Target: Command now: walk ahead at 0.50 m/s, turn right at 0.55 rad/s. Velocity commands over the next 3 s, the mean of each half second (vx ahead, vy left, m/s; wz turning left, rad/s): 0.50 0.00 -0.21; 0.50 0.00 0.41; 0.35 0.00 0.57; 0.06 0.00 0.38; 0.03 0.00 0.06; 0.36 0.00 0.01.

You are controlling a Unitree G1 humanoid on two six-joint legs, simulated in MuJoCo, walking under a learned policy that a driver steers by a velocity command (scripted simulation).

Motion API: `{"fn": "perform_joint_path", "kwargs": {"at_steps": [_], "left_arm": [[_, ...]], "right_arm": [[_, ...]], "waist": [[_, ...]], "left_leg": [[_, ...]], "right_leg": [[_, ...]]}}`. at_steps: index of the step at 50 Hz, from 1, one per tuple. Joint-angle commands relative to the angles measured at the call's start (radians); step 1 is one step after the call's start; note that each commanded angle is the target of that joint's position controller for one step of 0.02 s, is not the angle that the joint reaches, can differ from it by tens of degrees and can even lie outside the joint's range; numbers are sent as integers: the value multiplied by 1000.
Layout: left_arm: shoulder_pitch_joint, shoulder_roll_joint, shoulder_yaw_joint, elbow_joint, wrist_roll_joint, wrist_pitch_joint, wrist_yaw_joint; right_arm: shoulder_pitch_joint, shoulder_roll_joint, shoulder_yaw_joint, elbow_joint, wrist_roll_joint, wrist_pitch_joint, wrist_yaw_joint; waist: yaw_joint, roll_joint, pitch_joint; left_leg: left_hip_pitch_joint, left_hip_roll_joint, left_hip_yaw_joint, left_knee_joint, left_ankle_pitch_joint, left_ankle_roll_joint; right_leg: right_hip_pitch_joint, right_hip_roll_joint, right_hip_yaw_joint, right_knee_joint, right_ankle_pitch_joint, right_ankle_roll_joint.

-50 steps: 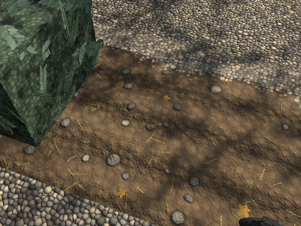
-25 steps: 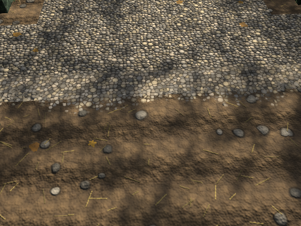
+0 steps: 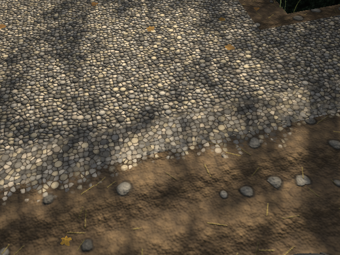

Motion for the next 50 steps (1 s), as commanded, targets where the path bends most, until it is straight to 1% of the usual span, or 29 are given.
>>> {"fn": "perform_joint_path", "kwargs": {"at_steps": [1,3,4,5,6,7,8,9,10,11,13,14,17,20,23,26,29,31,32,33,34,35,36,37,38,39,42,47,50], "left_arm": [[63,163,33,-36,8,-8,13],[39,168,32,-39,10,-11,20],[12,173,31,-44,10,-15,20],[1,181,31,-42,11,-20,16],[-8,180,30,-39,8,-25,9],[10,117,12,-66,5,-33,2],[171,41,2,-64,-23,-29,0],[139,122,8,-39,15,-20,8],[35,129,10,-53,22,-17,0],[-31,115,5,-68,22,-18,-7],[-50,99,1,-76,33,-3,-21],[-43,89,-2,-73,35,4,-26],[-103,72,-11,-90,39,15,-34],[-258,58,-25,-141,40,13,-41],[-378,27,-45,-178,32,5,-45],[-438,38,-50,-194,23,-2,-38],[-431,65,-42,-202,20,-15,-25],[-276,97,-25,-156,26,-33,-11],[-136,154,-6,-123,46,-47,4],[-21,251,18,-128,66,-48,18],[-36,261,27,-118,44,-27,15],[-112,165,5,-136,33,-19,9],[-174,103,-9,-144,25,-24,5],[-207,72,-16,-145,25,-30,4],[-205,60,-20,-135,21,-38,8],[-199,60,-19,-126,20,-47,10],[-156,75,-9,-100,9,-68,9],[-99,76,-5,-63,14,-67,7],[-69,101,1,-47,14,-64,10]], "right_arm": [[-155,-77,-7,-121,8,-28,2],[-102,-90,-8,-115,9,-36,1],[-30,-104,-14,-94,10,-40,-4],[79,-126,-25,-58,10,-47,-13],[220,-149,-36,-20,6,-58,-25],[377,-215,-50,-9,-14,-65,-42],[387,-306,-71,7,-24,-55,-39],[320,-225,-62,2,9,-43,-28],[229,-140,-42,-15,18,-43,-24],[193,-98,-30,-10,13,-48,-19],[210,-81,-21,22,14,-60,-23],[234,-85,-20,39,18,-69,-20],[288,-103,-25,74,29,-87,-13],[335,-95,-22,101,32,-80,-14],[389,-109,-26,128,35,-74,-15],[432,-132,-33,145,30,-66,-18],[425,-147,-39,148,24,-58,-23],[398,-153,-42,143,30,-54,-24],[389,-124,-36,128,38,-57,-22],[404,-34,-15,75,65,-60,-20],[439,-75,-30,66,53,-46,-28],[422,-112,-42,91,32,-30,-31],[386,-87,-39,93,28,-26,-20],[370,-67,-39,92,26,-20,-12],[357,-68,-43,87,12,-9,-4],[357,-57,-41,88,5,2,3],[284,-45,-42,53,5,18,19],[117,-33,-30,-12,6,22,37],[10,-23,-15,-54,3,18,49]], "waist": [[12,-108,15],[-21,-122,11],[-55,-126,-9],[-100,-115,-61],[-171,-73,-136],[-218,23,-270],[-129,260,-340],[-111,113,-240],[-99,11,-100],[-95,-27,-45],[-70,43,-27],[-64,60,-37],[-61,52,-31],[-89,43,13],[-119,41,23],[-137,41,14],[-117,53,0],[-39,19,-61],[16,-48,-158],[45,-214,-300],[8,-294,-309],[-28,-159,-175],[-47,-114,-78],[-69,-124,-36],[-83,-149,-14],[-93,-149,-12],[-101,-120,-15],[-80,-110,25],[-54,-113,45]], "left_leg": [[-28,-48,29,-94,15,18],[99,-61,29,-170,-5,51],[221,-84,39,-199,-37,73],[363,-114,55,-219,-69,94],[550,-92,44,-272,-48,122],[770,123,-194,-284,-218,173],[943,360,-685,-409,-236,316],[827,336,-759,-462,-384,323],[681,284,-579,-479,-385,299],[592,226,-443,-497,-275,273],[518,148,-276,-523,-86,234],[512,138,-241,-526,-3,235],[526,135,-176,-564,68,257],[528,108,-129,-610,65,259],[514,75,-96,-592,132,245],[546,88,-114,-537,216,240],[582,116,-168,-461,261,226],[550,78,-157,-290,315,198],[445,16,-111,-86,219,174],[190,-99,-12,215,-163,133],[33,-145,9,379,-482,139],[2,-75,-37,445,-426,148],[9,-42,-39,433,-349,141],[38,-18,-31,404,-302,132],[51,-3,-25,389,-279,121],[63,1,-16,395,-252,110],[3,12,-7,393,-166,91],[-62,16,28,211,-10,73],[-6,5,86,44,45,92]], "right_leg": [[53,-279,199,12,547,-98],[39,-292,198,37,600,-65],[10,-286,183,80,700,-43],[0,-265,164,189,820,-26],[-53,-211,115,373,796,-5],[-191,-155,65,649,498,13],[-482,26,-28,933,-253,51],[-577,-50,-2,1012,-215,37],[-579,-93,-6,992,-116,39],[-565,-121,-15,943,-66,42],[-514,-153,-34,870,-44,56],[-498,-151,-44,855,-39,63],[-562,-175,-79,795,4,84],[-630,-222,-137,644,106,114],[-570,-210,-178,452,193,139],[-508,-180,-192,349,211,144],[-429,-164,-175,281,140,122],[-202,-140,-176,161,126,91],[13,-240,-77,136,91,55],[272,-515,240,82,-72,-8],[246,-610,491,-10,-138,-73],[129,-564,388,-23,-209,-63],[15,-511,258,-56,-157,-46],[-59,-466,152,-89,-66,-20],[-101,-438,76,-105,16,-7],[-117,-419,19,-115,85,-3],[-96,-416,-86,-134,235,-16],[-65,-392,-235,-139,343,-18],[-47,-399,-299,-133,383,-8]]}}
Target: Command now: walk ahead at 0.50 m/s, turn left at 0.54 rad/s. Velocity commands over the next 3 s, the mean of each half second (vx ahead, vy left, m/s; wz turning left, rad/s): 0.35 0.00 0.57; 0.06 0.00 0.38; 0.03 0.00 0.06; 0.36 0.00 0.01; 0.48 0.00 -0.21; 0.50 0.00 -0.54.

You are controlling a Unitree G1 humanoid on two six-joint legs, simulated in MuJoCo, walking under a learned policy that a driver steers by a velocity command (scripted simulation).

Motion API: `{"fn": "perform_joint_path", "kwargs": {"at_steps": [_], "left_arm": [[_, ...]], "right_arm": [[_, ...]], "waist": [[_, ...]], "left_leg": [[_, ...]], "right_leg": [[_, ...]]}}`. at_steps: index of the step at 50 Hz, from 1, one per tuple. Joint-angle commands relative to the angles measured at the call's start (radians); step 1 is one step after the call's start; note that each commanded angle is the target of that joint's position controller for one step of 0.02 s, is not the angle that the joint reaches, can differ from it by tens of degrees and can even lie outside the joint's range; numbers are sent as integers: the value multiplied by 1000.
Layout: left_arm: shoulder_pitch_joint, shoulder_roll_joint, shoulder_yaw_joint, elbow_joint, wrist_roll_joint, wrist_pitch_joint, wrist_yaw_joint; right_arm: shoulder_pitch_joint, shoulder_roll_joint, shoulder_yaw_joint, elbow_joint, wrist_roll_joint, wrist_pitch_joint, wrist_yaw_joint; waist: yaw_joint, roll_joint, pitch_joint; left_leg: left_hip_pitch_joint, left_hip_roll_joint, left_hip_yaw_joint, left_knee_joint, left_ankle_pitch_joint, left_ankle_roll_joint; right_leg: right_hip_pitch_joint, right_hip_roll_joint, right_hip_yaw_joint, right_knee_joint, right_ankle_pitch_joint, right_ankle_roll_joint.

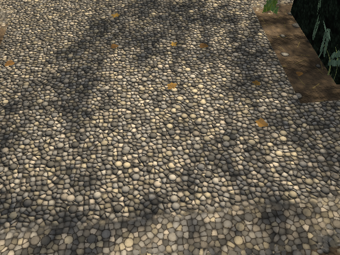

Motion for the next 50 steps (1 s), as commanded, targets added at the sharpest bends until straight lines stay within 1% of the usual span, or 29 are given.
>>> {"fn": "perform_joint_path", "kwargs": {"at_steps": [1,3,5,6,7,8,9,10,11,12,13,14,15,16,18,20,25,31,34,36,37,38,39,40,41,42,44,46,50], "left_arm": [[-11,130,25,-46,0,-13,5],[19,144,30,-31,1,-2,9],[26,164,34,-22,4,11,14],[27,183,38,-18,4,19,17],[26,199,42,-17,5,30,18],[16,206,43,-23,0,40,17],[16,181,35,-51,4,41,14],[41,63,14,-128,-4,34,-6],[-80,154,31,-154,1,26,-5],[-124,131,25,-169,-18,20,-3],[-106,118,18,-155,-19,14,3],[-92,118,20,-143,-4,25,6],[-62,119,20,-140,13,44,5],[-50,116,22,-139,20,64,3],[-51,98,19,-150,17,88,0],[-90,93,16,-168,14,98,1],[-227,113,13,-220,8,108,6],[-318,133,6,-259,-7,102,14],[-284,144,3,-255,-16,93,20],[-212,144,4,-238,-13,84,26],[-159,150,6,-228,-2,72,33],[-120,224,17,-238,7,66,43],[-141,259,21,-240,-13,85,36],[-124,206,11,-232,-27,92,27],[-164,152,-4,-237,-25,92,24],[-217,129,-12,-244,-15,96,23],[-254,135,-14,-240,-1,94,26],[-237,136,-16,-220,-1,90,22],[-194,164,-9,-181,1,95,11]], "right_arm": [[-120,-7,15,-101,-3,-12,14],[-154,-17,16,-121,-6,-12,16],[-145,-29,11,-127,-10,-11,11],[-109,-39,5,-121,-12,-11,5],[-28,-55,-5,-100,-12,-15,-2],[116,-78,-20,-56,-18,-26,-13],[280,-158,-51,-10,-29,-31,-31],[228,-279,-77,-33,-15,-27,-44],[271,-273,-77,-49,17,-18,-49],[219,-242,-68,-34,21,-18,-59],[173,-180,-52,-33,28,-24,-63],[124,-145,-43,-40,33,-28,-65],[87,-116,-32,-50,39,-29,-67],[83,-109,-26,-53,40,-34,-64],[106,-142,-34,-47,34,-42,-59],[133,-158,-38,-46,30,-40,-62],[203,-160,-39,-43,30,-18,-75],[244,-175,-46,-51,16,6,-86],[212,-178,-47,-64,12,16,-86],[156,-172,-42,-75,23,16,-86],[124,-162,-35,-86,38,8,-87],[168,-104,-17,-110,44,1,-87],[265,-111,-26,-97,39,18,-96],[278,-154,-32,-63,2,30,-100],[237,-153,-34,-48,2,37,-96],[210,-142,-31,-47,9,45,-90],[190,-124,-21,-43,19,56,-73],[176,-107,-11,-35,27,60,-67],[116,-80,14,-17,26,68,-71]], "waist": [[-1,-118,65],[7,-116,71],[-6,-129,51],[-26,-144,21],[-62,-147,-30],[-127,-119,-114],[-192,-25,-222],[-104,214,-272],[-168,39,-304],[-131,1,-178],[-87,-45,-94],[-49,-60,-59],[-15,-44,-62],[-3,-38,-75],[8,-34,-95],[-5,-21,-101],[-57,20,-92],[-93,37,-58],[-80,50,-53],[-32,52,-51],[3,25,-72],[-13,-159,-162],[-54,-310,-191],[-58,-190,-167],[-63,-117,-105],[-77,-105,-73],[-78,-194,-54],[-72,-194,-74],[-34,-216,-74]], "left_leg": [[17,-4,54,-135,38,21],[35,-22,85,-192,-18,49],[100,-68,123,-232,-112,86],[162,-106,143,-241,-172,108],[254,-147,150,-262,-215,134],[441,-181,140,-337,-186,164],[707,-59,-53,-388,-270,214],[972,243,-581,-459,-143,349],[964,277,-704,-536,104,373],[865,258,-505,-514,359,356],[731,206,-388,-507,561,318],[643,145,-305,-513,604,277],[576,108,-259,-529,627,259],[540,91,-238,-532,663,246],[514,63,-212,-528,738,240],[511,44,-209,-524,740,222],[570,31,-275,-498,641,171],[656,55,-393,-424,648,181],[650,50,-432,-378,647,165],[580,3,-432,-329,571,110],[508,-38,-419,-263,485,66],[421,-115,-310,-67,137,16],[280,-309,-169,88,-627,-9],[266,-250,-176,232,-638,-17],[266,-229,-191,270,-558,-25],[276,-211,-190,246,-498,-37],[308,-204,-168,194,-421,-64],[342,-203,-142,94,-409,-77],[424,-160,-78,-174,-415,-65]], "right_leg": [[-29,-277,65,-88,384,-98],[33,-293,38,-51,461,-88],[85,-298,0,46,703,-75],[103,-300,-17,134,865,-69],[109,-299,-27,274,966,-67],[42,-285,-46,486,907,-50],[-170,-257,-48,782,600,-16],[-625,-50,2,1135,-309,56],[-708,-28,218,1211,-293,60],[-737,-80,240,1187,-183,54],[-683,-108,238,1101,-131,54],[-632,-124,245,1039,-123,58],[-572,-126,249,1000,-120,69],[-535,-121,248,966,-118,78],[-525,-101,234,913,-86,92],[-548,-92,230,860,-35,97],[-613,-74,252,727,50,96],[-612,-27,285,587,-15,71],[-508,-4,286,467,-56,43],[-326,12,270,270,18,19],[-172,-27,305,139,192,-3],[-4,-268,523,127,523,-74],[19,-441,743,142,898,-243],[-41,-447,748,141,850,-286],[-107,-378,645,133,734,-256],[-156,-309,554,105,593,-206],[-192,-221,451,77,506,-160],[-179,-199,409,80,495,-152],[-166,-202,430,70,313,-157]]}}
Over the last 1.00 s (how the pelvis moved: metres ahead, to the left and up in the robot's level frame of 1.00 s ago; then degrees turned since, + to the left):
0.50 -0.01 0.00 11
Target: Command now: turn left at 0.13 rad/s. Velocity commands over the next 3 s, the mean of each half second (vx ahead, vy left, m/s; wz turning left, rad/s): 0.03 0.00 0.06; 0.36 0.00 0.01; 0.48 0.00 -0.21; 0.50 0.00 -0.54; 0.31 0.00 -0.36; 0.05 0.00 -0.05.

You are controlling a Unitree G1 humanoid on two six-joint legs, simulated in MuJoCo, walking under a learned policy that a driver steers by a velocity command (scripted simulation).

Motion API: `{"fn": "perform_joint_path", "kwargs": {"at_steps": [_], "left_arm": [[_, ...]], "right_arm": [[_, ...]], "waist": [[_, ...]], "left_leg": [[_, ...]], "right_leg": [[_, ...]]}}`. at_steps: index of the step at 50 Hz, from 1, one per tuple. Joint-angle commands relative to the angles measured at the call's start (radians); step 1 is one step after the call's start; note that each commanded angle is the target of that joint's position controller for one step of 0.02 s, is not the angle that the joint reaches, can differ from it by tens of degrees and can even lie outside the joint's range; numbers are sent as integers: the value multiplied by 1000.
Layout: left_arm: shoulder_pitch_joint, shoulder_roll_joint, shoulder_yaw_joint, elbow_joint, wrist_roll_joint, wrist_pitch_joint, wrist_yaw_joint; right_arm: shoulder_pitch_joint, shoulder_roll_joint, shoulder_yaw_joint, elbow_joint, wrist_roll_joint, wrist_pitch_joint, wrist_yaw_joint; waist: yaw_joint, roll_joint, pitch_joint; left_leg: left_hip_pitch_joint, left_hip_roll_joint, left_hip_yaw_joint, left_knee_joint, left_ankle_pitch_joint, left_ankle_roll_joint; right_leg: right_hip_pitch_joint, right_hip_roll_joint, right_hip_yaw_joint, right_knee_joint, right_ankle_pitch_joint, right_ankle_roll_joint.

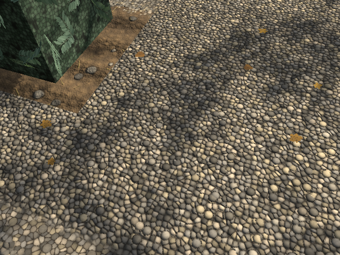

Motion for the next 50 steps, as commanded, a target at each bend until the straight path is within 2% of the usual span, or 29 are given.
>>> {"fn": "perform_joint_path", "kwargs": {"at_steps": [1,3,4,5,6,7,8,9,11,20,21,22,24,25,26,28,31,32,33,34,35,36,37,38,39,41,44,47,50], "left_arm": [[5,166,41,-29,5,-4,-6],[-1,172,44,-17,1,6,-9],[-1,169,43,-9,-3,10,-9],[21,157,40,-1,-4,8,-8],[28,132,34,-9,-8,2,-13],[31,97,27,-4,-20,4,-15],[22,107,26,22,-11,7,-13],[18,113,30,39,-9,6,-13],[35,128,36,69,-6,2,-17],[53,98,25,187,-8,-3,-10],[60,94,24,199,-7,-3,-10],[56,100,27,203,-5,-1,-11],[28,106,33,193,6,4,-17],[3,85,29,180,14,2,-23],[-11,71,26,170,20,-3,-27],[-28,87,32,153,18,-22,-33],[-23,91,40,138,6,-53,-43],[19,79,41,149,1,-59,-44],[109,66,43,181,-2,-63,-42],[222,86,55,224,-1,-68,-35],[346,168,78,248,12,-79,-22],[456,258,99,286,1,-72,-25],[366,181,80,271,3,-66,-25],[264,139,69,232,4,-71,-30],[206,121,63,213,5,-79,-31],[198,91,50,217,-1,-95,-27],[290,78,41,261,-7,-106,-23],[329,68,32,280,-6,-104,-19],[336,62,26,290,-4,-104,-15]], "right_arm": [[58,-54,-2,-8,4,1,-5],[80,-48,5,20,4,-7,-9],[94,-42,9,36,0,-16,-12],[76,-62,10,38,-10,-28,-17],[66,-104,9,31,-27,-42,-24],[-6,-121,10,40,-12,-49,-21],[-40,-70,25,38,-9,-59,-15],[-37,-57,31,50,-9,-66,-15],[0,-69,32,86,-5,-73,-24],[51,-51,39,185,1,-79,-29],[65,-52,39,197,0,-79,-29],[79,-72,30,205,-1,-76,-29],[111,-109,12,211,-3,-65,-26],[130,-126,3,216,-4,-64,-25],[135,-128,-4,219,-4,-66,-25],[144,-108,-7,222,-13,-81,-22],[142,-104,-15,232,-10,-107,-15],[122,-104,-17,229,-5,-111,-14],[94,-101,-17,222,0,-113,-12],[86,-79,-12,214,-4,-118,-10],[56,-16,7,182,-3,-128,-1],[46,-5,9,147,-12,-135,6],[30,-61,-4,152,-33,-131,8],[34,-37,0,162,-26,-135,20],[47,-18,5,173,-19,-140,29],[45,-15,5,179,-31,-135,39],[-4,-6,5,161,-30,-120,42],[-132,13,14,110,-27,-113,42],[-246,38,29,62,-18,-114,42]], "waist": [[-4,-215,-120],[-23,-200,-115],[-37,-179,-106],[-29,-140,-102],[-13,-53,-119],[37,83,-69],[31,58,-53],[24,47,-41],[17,55,-30],[4,-25,-21],[0,-21,-44],[-5,-5,-35],[-30,51,25],[-43,92,69],[-47,114,100],[-47,95,104],[-27,83,78],[1,78,64],[47,58,47],[87,-1,12],[139,-211,-34],[140,-369,-58],[76,-180,15],[32,-101,58],[4,-80,56],[-12,-95,32],[-4,-107,11],[16,-110,38],[34,-121,64]], "left_leg": [[78,13,73,-177,28,9],[148,20,98,-333,136,29],[211,27,97,-458,235,43],[268,69,29,-510,301,61],[302,190,-106,-538,306,87],[98,246,-160,-542,297,128],[24,237,-149,-557,230,122],[14,202,-121,-560,196,102],[35,168,-90,-563,214,85],[88,159,-65,-551,268,98],[94,153,-67,-565,174,104],[87,146,-78,-572,34,121],[72,189,-172,-625,-267,181],[80,251,-251,-672,-343,219],[87,312,-311,-710,-353,253],[149,353,-335,-724,-233,283],[181,314,-229,-669,-42,262],[130,287,-179,-637,4,244],[34,252,-127,-578,39,222],[-76,204,-77,-466,90,198],[-216,90,58,-163,112,147],[-385,-8,139,87,-65,129],[-416,67,63,234,-29,146],[-411,111,50,266,77,153],[-382,140,59,257,156,146],[-350,162,93,234,243,119],[-396,156,145,225,285,87],[-432,145,189,125,328,63],[-367,117,227,-71,394,63]], "right_leg": [[88,-203,214,-121,180,-145],[61,-193,219,-104,125,-127],[22,-184,213,-90,98,-99],[-31,-179,219,-88,57,-56],[-76,-147,182,-36,7,-14],[22,-46,80,-56,-77,11],[121,-53,81,-62,-45,21],[142,-59,90,-67,-9,20],[147,-80,102,-66,47,10],[115,-89,109,-100,49,21],[122,-77,100,-92,-23,20],[96,-48,75,-52,-130,14],[-46,10,21,70,-322,-1],[-119,25,-19,144,-305,0],[-175,5,-37,220,-255,-3],[-260,-40,-16,306,-259,-12],[-195,-48,-37,210,-231,-22],[-85,-32,-62,131,-180,-26],[88,0,-92,38,-119,-27],[278,9,-58,-10,-128,-27],[420,-194,251,-182,-344,-70],[468,-388,632,-312,-515,-157],[370,-395,605,-297,-550,-168],[289,-354,516,-296,-489,-156],[255,-311,423,-310,-377,-137],[255,-247,278,-317,-128,-115],[308,-220,162,-282,219,-118],[294,-198,102,-285,365,-126],[260,-178,58,-292,437,-121]]}}
Over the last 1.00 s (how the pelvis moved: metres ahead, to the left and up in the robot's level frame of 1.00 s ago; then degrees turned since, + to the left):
0.31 0.04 0.00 30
